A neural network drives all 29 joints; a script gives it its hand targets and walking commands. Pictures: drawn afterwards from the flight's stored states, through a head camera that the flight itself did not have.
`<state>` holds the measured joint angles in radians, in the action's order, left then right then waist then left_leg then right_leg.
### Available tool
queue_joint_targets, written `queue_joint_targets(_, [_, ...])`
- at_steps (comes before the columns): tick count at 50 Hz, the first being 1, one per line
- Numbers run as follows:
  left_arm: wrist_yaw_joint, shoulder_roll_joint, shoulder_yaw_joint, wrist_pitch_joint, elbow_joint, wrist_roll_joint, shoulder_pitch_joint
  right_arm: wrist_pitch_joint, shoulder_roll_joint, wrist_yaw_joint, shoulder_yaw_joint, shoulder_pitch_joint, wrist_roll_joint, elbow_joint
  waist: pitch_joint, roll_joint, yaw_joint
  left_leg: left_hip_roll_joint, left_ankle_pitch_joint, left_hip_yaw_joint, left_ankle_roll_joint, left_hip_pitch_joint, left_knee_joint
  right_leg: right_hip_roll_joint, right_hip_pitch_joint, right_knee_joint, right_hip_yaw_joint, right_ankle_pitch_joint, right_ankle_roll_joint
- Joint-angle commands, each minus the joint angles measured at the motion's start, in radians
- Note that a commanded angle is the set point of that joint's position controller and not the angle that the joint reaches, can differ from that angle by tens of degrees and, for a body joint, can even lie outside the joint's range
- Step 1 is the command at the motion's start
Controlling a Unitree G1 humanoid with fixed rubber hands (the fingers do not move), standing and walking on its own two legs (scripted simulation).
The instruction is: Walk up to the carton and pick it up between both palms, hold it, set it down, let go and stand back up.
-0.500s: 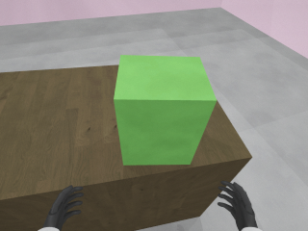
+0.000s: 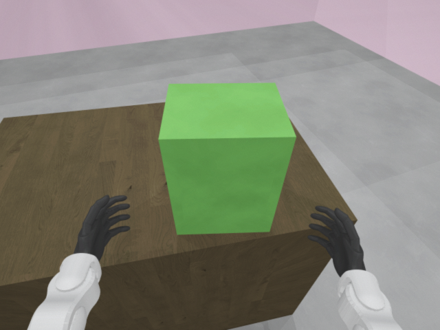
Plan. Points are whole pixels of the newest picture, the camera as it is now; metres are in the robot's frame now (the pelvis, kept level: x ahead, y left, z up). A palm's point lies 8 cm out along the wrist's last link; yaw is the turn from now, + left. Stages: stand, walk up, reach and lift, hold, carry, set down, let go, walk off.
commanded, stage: reach and lift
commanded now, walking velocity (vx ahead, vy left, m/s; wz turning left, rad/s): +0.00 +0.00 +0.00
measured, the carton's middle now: (223, 163) +0.42 +0.03 +0.09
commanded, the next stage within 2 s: none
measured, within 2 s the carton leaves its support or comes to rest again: neither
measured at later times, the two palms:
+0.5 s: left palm (93, 192) +0.29 +0.24 +0.13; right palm (339, 196) +0.32 -0.18 +0.12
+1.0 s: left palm (94, 143) +0.35 +0.25 +0.18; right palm (342, 146) +0.38 -0.18 +0.18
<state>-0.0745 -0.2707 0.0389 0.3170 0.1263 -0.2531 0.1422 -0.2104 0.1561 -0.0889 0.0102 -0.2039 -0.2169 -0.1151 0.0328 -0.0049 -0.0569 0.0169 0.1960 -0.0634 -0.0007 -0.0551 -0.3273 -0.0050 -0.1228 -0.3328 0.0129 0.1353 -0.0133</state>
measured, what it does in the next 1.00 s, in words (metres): stands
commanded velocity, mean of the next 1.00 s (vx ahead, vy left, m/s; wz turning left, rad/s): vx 0.00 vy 0.00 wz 0.00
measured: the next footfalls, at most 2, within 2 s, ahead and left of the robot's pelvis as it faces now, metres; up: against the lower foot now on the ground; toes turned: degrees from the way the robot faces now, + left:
none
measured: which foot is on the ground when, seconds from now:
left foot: down 0.00-1.00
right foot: down 0.00-1.00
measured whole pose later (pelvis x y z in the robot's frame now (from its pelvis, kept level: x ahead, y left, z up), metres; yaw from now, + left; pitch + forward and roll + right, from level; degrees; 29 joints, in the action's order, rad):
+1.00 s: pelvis +0.00 +0.00 +0.00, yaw +1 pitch -1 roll +0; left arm -0.06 -0.34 0.22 0.80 -0.06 -0.20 -0.55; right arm -0.51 0.35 -0.14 -0.02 0.60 -0.45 0.27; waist 0.00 0.02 -0.01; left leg 0.02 0.20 -0.04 -0.01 -0.14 -0.35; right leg -0.02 -0.18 -0.31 0.01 0.12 -0.02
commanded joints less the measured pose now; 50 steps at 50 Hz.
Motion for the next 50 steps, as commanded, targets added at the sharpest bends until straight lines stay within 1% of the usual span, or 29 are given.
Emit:
queue_joint_targets(1, [0.007,-0.083,0.093,0.047,0.169,0.021,-0.215,0.0,0.112,-0.012,0.039,0.25,-0.02,-0.182,-0.078,0.023,-0.024,0.004,-0.063,0.017,-0.006,-0.126,0.089,0.006,0.11,0.063,-0.068,0.072,-0.012])
queue_joint_targets(2, [0.009,-0.081,0.103,0.061,0.176,0.025,-0.243,-0.01,0.113,-0.015,0.042,0.268,-0.026,-0.18,-0.091,0.029,-0.011,0.001,-0.072,0.013,-0.005,-0.11,0.083,0.003,0.113,0.063,-0.066,0.059,-0.009])
queue_joint_targets(4, [0.004,-0.089,0.123,0.073,0.212,0.027,-0.298,-0.021,0.121,-0.016,0.036,0.323,-0.041,-0.186,-0.14,0.016,-0.017,-0.004,-0.084,0.008,-0.006,-0.094,0.076,0.006,0.114,0.059,-0.072,0.042,-0.005])
queue_joint_targets(7, [0.001,-0.087,0.134,0.095,0.228,0.038,-0.326,-0.037,0.118,-0.018,0.024,0.345,-0.069,-0.159,-0.164,-0.012,-0.008,-0.006,-0.132,0.007,-0.005,-0.085,0.066,0.005,0.117,0.053,-0.077,-0.011,-0.006])
queue_joint_targets(9, [0.005,-0.09,0.141,0.12,0.242,0.043,-0.382,-0.054,0.134,-0.023,0.024,0.397,-0.085,-0.145,-0.186,-0.023,0.004,-0.004,-0.132,0.012,-0.006,-0.076,0.061,0.006,0.121,0.051,-0.078,-0.014,-0.007])
queue_joint_targets(10, [0.006,-0.087,0.153,0.134,0.248,0.052,-0.37,-0.062,0.135,-0.024,0.019,0.39,-0.092,-0.13,-0.185,-0.032,-0.002,-0.006,-0.139,0.012,-0.01,-0.073,0.059,0.007,0.123,0.048,-0.079,-0.021,-0.006])
queue_joint_targets(13, [0.014,-0.098,0.171,0.175,0.265,0.049,-0.439,-0.081,0.162,-0.039,0.037,0.477,-0.096,-0.159,-0.23,-0.021,0.012,-0.012,-0.163,0.012,-0.014,-0.068,0.049,0.003,0.132,0.048,-0.076,-0.063,0.0])
queue_joint_targets(14, [0.015,-0.098,0.167,0.181,0.266,0.045,-0.428,-0.083,0.161,-0.044,0.036,0.479,-0.102,-0.16,-0.234,-0.015,0.015,-0.013,-0.182,0.013,-0.013,-0.065,0.039,0.004,0.129,0.039,-0.077,-0.091,0.005])
queue_joint_targets(15, [0.016,-0.098,0.174,0.193,0.277,0.05,-0.448,-0.085,0.166,-0.048,0.034,0.507,-0.104,-0.168,-0.253,-0.014,0.01,-0.015,-0.184,0.011,-0.016,-0.063,0.039,0.001,0.141,0.037,-0.075,-0.097,0.005])
queue_joint_targets(17, [0.024,-0.103,0.182,0.22,0.267,0.046,-0.468,-0.099,0.183,-0.058,0.044,0.531,-0.1,-0.154,-0.265,0.004,0.029,-0.015,-0.198,0.015,-0.019,-0.058,0.036,-0.003,0.152,0.037,-0.065,-0.118,0.007])
queue_joint_targets(18, [0.028,-0.107,0.185,0.235,0.272,0.047,-0.466,-0.104,0.184,-0.063,0.034,0.532,-0.109,-0.152,-0.273,0.0,0.029,-0.017,-0.235,0.015,-0.016,-0.045,0.027,-0.005,0.157,0.032,-0.064,-0.163,0.01])
queue_joint_targets(23, [0.039,-0.11,0.203,0.315,0.287,0.06,-0.541,-0.141,0.224,-0.077,0.04,0.61,-0.137,-0.137,-0.283,-0.001,0.048,-0.016,-0.326,0.024,-0.038,-0.009,0.006,-0.023,0.163,0.029,-0.045,-0.227,0.007])
queue_joint_targets(24, [0.038,-0.118,0.205,0.328,0.306,0.058,-0.575,-0.147,0.239,-0.078,0.047,0.64,-0.142,-0.142,-0.302,-0.005,0.048,-0.017,-0.34,0.025,-0.042,0.004,0.003,-0.026,0.162,0.028,-0.042,-0.236,0.007])
queue_joint_targets(27, [0.038,-0.127,0.226,0.364,0.261,0.075,-0.622,-0.176,0.258,-0.076,0.04,0.699,-0.156,-0.095,-0.278,0.002,0.05,-0.017,-0.334,0.028,-0.04,-0.008,0.008,-0.028,0.155,0.031,-0.041,-0.237,0.008])
queue_joint_targets(28, [0.035,-0.13,0.229,0.374,0.281,0.077,-0.663,-0.18,0.269,-0.075,0.038,0.739,-0.164,-0.108,-0.31,-0.008,0.039,-0.019,-0.338,0.029,-0.041,-0.007,0.006,-0.028,0.165,0.027,-0.047,-0.239,0.006])
queue_joint_targets(29, [0.032,-0.128,0.224,0.383,0.277,0.077,-0.658,-0.181,0.273,-0.074,0.041,0.745,-0.178,-0.104,-0.317,-0.019,0.046,-0.017,-0.362,0.029,-0.043,-0.002,0.0,-0.031,0.161,0.024,-0.043,-0.257,0.004])
queue_joint_targets(31, [0.026,-0.142,0.232,0.404,0.284,0.079,-0.72,-0.186,0.291,-0.071,0.039,0.803,-0.195,-0.092,-0.358,-0.034,0.043,-0.02,-0.378,0.029,-0.049,0.017,-0.012,-0.035,0.165,0.019,-0.039,-0.262,0.002])
queue_joint_targets(33, [0.027,-0.14,0.231,0.42,0.249,0.078,-0.753,-0.196,0.309,-0.07,0.033,0.849,-0.208,-0.051,-0.357,-0.026,0.049,-0.016,-0.379,0.038,-0.049,0.016,-0.014,-0.037,0.154,0.018,-0.037,-0.273,-0.001])
queue_joint_targets(35, [0.027,-0.155,0.242,0.432,0.223,0.076,-0.797,-0.212,0.312,-0.067,0.035,0.887,-0.22,-0.022,-0.36,-0.015,0.051,-0.018,-0.335,0.037,-0.041,-0.001,-0.004,-0.033,0.156,0.024,-0.045,-0.249,-0.001])
queue_joint_targets(36, [0.027,-0.155,0.248,0.436,0.202,0.081,-0.787,-0.214,0.313,-0.067,0.031,0.885,-0.223,0.0,-0.37,-0.02,0.049,-0.018,-0.349,0.036,-0.039,-0.01,-0.006,-0.03,0.172,0.019,-0.046,-0.273,0.0])
queue_joint_targets(37, [0.025,-0.164,0.244,0.441,0.217,0.082,-0.84,-0.218,0.324,-0.067,0.039,0.925,-0.229,0.004,-0.387,-0.042,0.05,-0.019,-0.343,0.035,-0.042,-0.001,-0.004,-0.031,0.169,0.017,-0.047,-0.268,0.0])
queue_joint_targets(39, [0.024,-0.174,0.239,0.452,0.174,0.078,-0.883,-0.229,0.334,-0.064,0.05,0.973,-0.228,0.055,-0.377,-0.04,0.059,-0.017,-0.318,0.038,-0.041,-0.003,-0.003,-0.031,0.151,0.021,-0.042,-0.244,-0.003])
queue_joint_targets(40, [0.023,-0.184,0.246,0.456,0.156,0.076,-0.908,-0.233,0.339,-0.064,0.045,1.004,-0.226,0.058,-0.385,-0.032,0.051,-0.016,-0.307,0.04,-0.038,-0.009,-0.002,-0.031,0.146,0.021,-0.041,-0.232,-0.002])
queue_joint_targets(42, [0.023,-0.188,0.236,0.46,0.101,0.071,-0.951,-0.241,0.338,-0.06,0.049,1.051,-0.229,0.109,-0.382,-0.027,0.058,-0.015,-0.273,0.038,-0.033,-0.033,0.005,-0.03,0.145,0.024,-0.043,-0.212,-0.004])
queue_joint_targets(43, [0.022,-0.191,0.226,0.455,0.089,0.07,-0.965,-0.243,0.333,-0.057,0.043,1.058,-0.233,0.128,-0.385,-0.037,0.052,-0.016,-0.264,0.037,-0.031,-0.042,0.01,-0.026,0.146,0.024,-0.043,-0.2,-0.006])
queue_joint_targets(45, [0.021,-0.214,0.219,0.453,0.017,0.061,-1.036,-0.252,0.332,-0.052,0.037,1.129,-0.236,0.189,-0.386,-0.03,0.052,-0.015,-0.217,0.035,-0.022,-0.059,0.016,-0.023,0.134,0.027,-0.046,-0.168,-0.002])
queue_joint_targets(48, [0.007,-0.237,0.207,0.434,-0.014,0.053,-1.13,-0.253,0.351,-0.042,0.052,1.211,-0.232,0.247,-0.435,-0.039,0.051,-0.012,-0.203,0.039,-0.022,-0.066,0.016,-0.024,0.137,0.019,-0.04,-0.152,-0.001])
queue_joint_targets(49, [0.006,-0.247,0.203,0.431,-0.05,0.042,-1.165,-0.255,0.352,-0.039,0.054,1.258,-0.229,0.259,-0.445,-0.021,0.05,-0.01,-0.183,0.041,-0.016,-0.081,0.016,-0.023,0.142,0.023,-0.041,-0.137,0.002])
queue_joint_targets(50, [0.007,-0.249,0.196,0.427,-0.09,0.039,-1.16,-0.255,0.348,-0.037,0.044,1.26,-0.231,0.286,-0.445,-0.024,0.048,-0.012,-0.196,0.042,-0.012,-0.09,0.011,-0.019,0.143,0.015,-0.04,-0.16,0.005])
